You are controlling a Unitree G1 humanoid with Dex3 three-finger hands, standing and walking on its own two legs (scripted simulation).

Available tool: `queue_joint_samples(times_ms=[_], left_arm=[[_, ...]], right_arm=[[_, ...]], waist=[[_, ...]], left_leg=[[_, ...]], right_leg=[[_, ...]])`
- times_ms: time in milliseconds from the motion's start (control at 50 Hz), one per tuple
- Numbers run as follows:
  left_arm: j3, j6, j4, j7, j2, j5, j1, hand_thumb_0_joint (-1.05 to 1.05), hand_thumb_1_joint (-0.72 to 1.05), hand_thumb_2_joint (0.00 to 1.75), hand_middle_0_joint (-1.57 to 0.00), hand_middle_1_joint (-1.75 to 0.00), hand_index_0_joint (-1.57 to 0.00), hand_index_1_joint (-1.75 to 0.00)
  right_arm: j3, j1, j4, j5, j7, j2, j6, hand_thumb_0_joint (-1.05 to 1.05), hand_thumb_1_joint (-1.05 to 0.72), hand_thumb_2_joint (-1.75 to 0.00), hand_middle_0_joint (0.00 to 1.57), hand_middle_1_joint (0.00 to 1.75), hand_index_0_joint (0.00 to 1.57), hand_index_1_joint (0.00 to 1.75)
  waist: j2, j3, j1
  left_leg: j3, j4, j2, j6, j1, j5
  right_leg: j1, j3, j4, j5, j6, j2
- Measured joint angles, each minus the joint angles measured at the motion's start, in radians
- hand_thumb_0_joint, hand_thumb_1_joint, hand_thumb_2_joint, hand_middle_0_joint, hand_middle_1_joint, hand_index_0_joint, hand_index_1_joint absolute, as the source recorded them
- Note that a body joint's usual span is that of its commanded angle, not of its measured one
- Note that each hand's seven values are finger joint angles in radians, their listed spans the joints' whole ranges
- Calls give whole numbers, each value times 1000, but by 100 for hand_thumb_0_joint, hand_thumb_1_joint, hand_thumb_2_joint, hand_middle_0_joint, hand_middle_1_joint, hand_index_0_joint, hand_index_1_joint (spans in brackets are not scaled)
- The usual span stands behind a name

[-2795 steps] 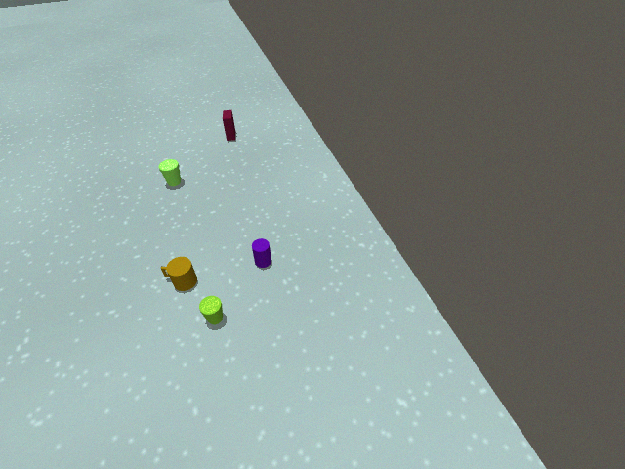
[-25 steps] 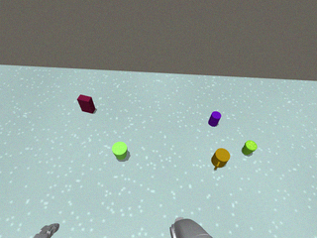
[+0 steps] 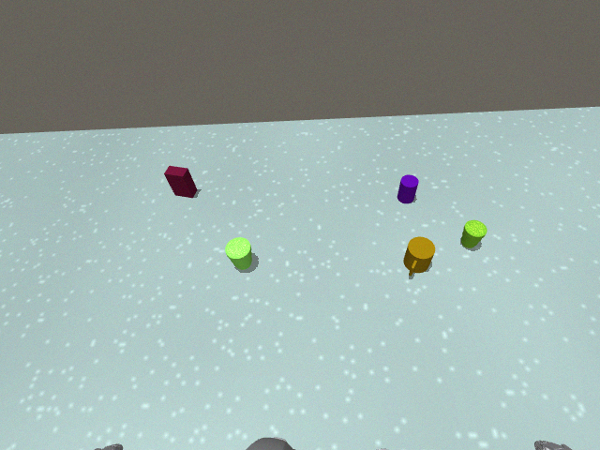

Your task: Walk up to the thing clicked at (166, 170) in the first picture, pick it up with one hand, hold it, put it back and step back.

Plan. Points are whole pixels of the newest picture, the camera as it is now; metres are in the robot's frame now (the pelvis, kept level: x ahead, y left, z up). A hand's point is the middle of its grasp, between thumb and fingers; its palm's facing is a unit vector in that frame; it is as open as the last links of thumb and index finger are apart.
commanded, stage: step back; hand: left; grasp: from above
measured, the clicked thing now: (240, 255) +0.84 +0.30 -0.71
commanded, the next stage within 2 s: stand in 1.56 s
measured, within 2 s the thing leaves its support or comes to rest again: neither
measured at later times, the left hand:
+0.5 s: hand out of the picture -0.11 +0.23 -0.15, palm faces -0.01 -0.91 -0.41, open 7.4 cm
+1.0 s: hand out of the picture -0.16 +0.26 -0.14, palm faces +0.06 -0.92 -0.38, open 7.4 cm
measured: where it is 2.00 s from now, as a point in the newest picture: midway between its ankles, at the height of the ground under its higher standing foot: outside the picture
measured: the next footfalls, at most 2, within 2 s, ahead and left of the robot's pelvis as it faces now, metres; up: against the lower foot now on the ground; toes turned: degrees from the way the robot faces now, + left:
left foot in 0.10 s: -0.03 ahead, +0.12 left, +0.00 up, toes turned +0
right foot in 0.44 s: -0.16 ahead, -0.14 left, +0.00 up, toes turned +2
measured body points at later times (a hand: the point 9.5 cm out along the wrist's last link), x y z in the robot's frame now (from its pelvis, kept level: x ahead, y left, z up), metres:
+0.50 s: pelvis -0.18 -0.04 -0.01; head -0.14 -0.05 +0.44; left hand -0.11 +0.28 -0.12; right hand -0.04 -0.35 -0.13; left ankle -0.08 +0.11 -0.72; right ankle -0.20 -0.14 -0.73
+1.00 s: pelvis -0.20 -0.02 +0.00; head -0.19 -0.01 +0.45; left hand -0.16 +0.31 -0.12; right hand -0.12 -0.33 -0.11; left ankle -0.21 +0.11 -0.73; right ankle -0.17 -0.14 -0.70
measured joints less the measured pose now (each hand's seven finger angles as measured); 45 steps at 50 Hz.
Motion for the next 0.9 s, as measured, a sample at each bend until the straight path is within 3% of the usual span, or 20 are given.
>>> queue_joint_samples(times_ms=[60,100,140,160,200,260,300,360,420,440,460,480,520,560,600,680,780,840,900], left_arm=[[2,-5,-40,12,17,-1,-48,1,90,90,-21,-31,-21,-30],[1,1,-59,15,33,-10,-80,0,90,90,-21,-31,-21,-30],[5,12,-58,17,58,-19,-114,0,90,90,-21,-31,-20,-30],[6,17,-53,19,60,-23,-116,0,90,90,-21,-30,-20,-30],[2,28,-32,24,49,-26,-104,0,90,90,-20,-30,-20,-30],[-3,35,-5,15,41,-35,-74,0,90,90,-20,-30,-20,-30],[-3,32,5,10,39,-38,-53,0,90,90,-20,-30,-20,-30],[-7,15,18,8,36,-34,-29,0,90,90,-20,-30,-20,-30],[-9,-14,43,7,40,-30,4,0,90,90,-20,-30,-20,-30],[-6,-24,65,9,30,-25,4,0,90,90,-20,-30,-20,-30],[-8,-30,89,10,10,-19,1,0,90,90,-20,-30,-20,-30],[-12,-35,101,7,-2,-12,11,1,90,90,-20,-30,-20,-30],[-17,-39,113,1,-4,-3,48,1,90,90,-21,-30,-20,-30],[-15,-39,129,2,-4,-2,73,1,90,90,-21,-30,-20,-30],[-11,-41,141,3,-5,-4,77,1,90,90,-21,-31,-21,-30],[0,-61,129,-1,3,0,69,1,90,90,-21,-31,-21,-30],[10,-70,111,-14,35,1,49,1,90,90,-21,-31,-21,-30],[7,-56,115,-15,62,-7,49,1,90,90,-21,-31,-20,-30],[0,-36,147,-16,65,-15,62,1,90,90,-20,-30,-20,-30]], right_arm=[[1,12,10,-10,0,7,-1,1,-90,-90,20,30,20,30],[1,22,12,-18,5,17,-8,1,-90,-90,20,30,20,30],[-1,12,28,-28,9,53,-9,1,-90,-90,20,30,20,30],[4,13,28,-35,16,63,-5,1,-90,-90,20,30,20,30],[12,18,24,-41,27,63,-2,1,-90,-90,20,30,20,30],[16,17,16,-49,23,64,-1,1,-90,-90,20,30,21,30],[15,5,5,-47,21,60,-2,1,-90,-90,20,30,21,30],[8,-28,-15,-42,21,46,-5,1,-90,-90,20,30,21,30],[5,-68,-31,-39,28,32,-4,1,-90,-90,20,30,21,30],[2,-83,-30,-37,30,21,-2,1,-90,-90,20,30,21,30],[-4,-92,-23,-34,29,8,3,1,-90,-90,20,30,20,30],[-7,-87,-14,-32,26,4,8,0,-90,-90,20,30,20,30],[-7,-58,11,-31,23,16,21,0,-90,-90,20,30,20,30],[-5,-32,35,-26,30,19,24,1,-90,-90,20,30,20,30],[-7,-2,53,-22,33,12,16,1,-90,-90,20,30,20,30],[-14,55,92,-31,40,-5,7,1,-90,-90,20,30,20,30],[-18,92,137,-42,58,1,-12,1,-90,-90,20,30,20,30],[-23,78,146,-44,58,25,-38,1,-90,-90,20,30,20,30],[-22,82,122,-46,58,41,-63,1,-90,-90,20,30,20,30]], waist=[[-1,31,-11],[-14,48,-23],[-86,86,-11],[-100,89,-3],[-75,75,-18],[-54,40,-25],[-49,23,-19],[-39,21,-6],[-34,15,7],[-7,25,5],[42,39,-7],[66,34,-13],[46,-11,16],[25,-40,32],[27,-55,20],[45,-68,11],[24,-61,7],[-37,-36,18],[-47,-61,-2]], left_leg=[[41,-195,36,-3,89,-14],[76,-396,60,9,162,77],[106,-444,23,29,182,141],[115,-439,22,33,176,148],[97,-427,54,36,155,159],[87,-469,91,33,139,208],[91,-491,105,27,118,240],[103,-494,121,21,80,274],[130,-450,137,5,28,281],[121,-418,155,-1,12,275],[85,-387,175,15,3,260],[42,-356,163,25,-7,192],[5,-262,100,18,-26,62],[-14,-152,53,13,-30,53],[-33,-97,32,4,-24,86],[-26,-159,59,-11,40,96],[59,-416,101,-1,154,17],[105,-541,72,5,215,213],[110,-531,78,26,214,193]], right_leg=[[-47,-35,21,23,2,-3],[-84,-60,63,24,7,-15],[-108,-25,111,28,4,-48],[-122,0,156,-50,0,-32],[-148,18,310,-223,1,36],[-155,59,523,-263,-1,107],[-126,69,566,-255,4,117],[-24,46,415,-255,20,82],[109,11,98,-201,21,33],[142,-4,27,-157,10,46],[160,-30,9,-135,-2,77],[163,-46,8,-126,-11,89],[138,-22,25,-121,-24,72],[133,-2,9,-101,-28,48],[134,-16,-19,-79,-23,31],[121,-54,-41,-58,-22,19],[102,-99,-20,-67,-13,-17],[87,-72,35,-89,2,-59],[26,-44,190,-210,-9,-24]])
